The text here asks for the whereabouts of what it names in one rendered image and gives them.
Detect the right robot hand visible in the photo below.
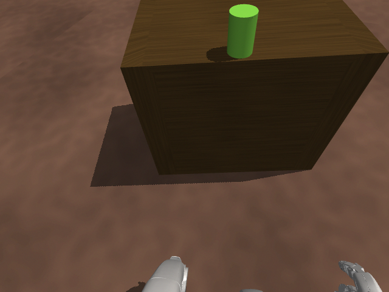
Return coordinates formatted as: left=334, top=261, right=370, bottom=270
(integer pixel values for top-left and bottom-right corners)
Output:
left=334, top=261, right=382, bottom=292

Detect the can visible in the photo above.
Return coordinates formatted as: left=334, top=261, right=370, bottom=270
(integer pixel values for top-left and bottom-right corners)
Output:
left=227, top=4, right=259, bottom=58

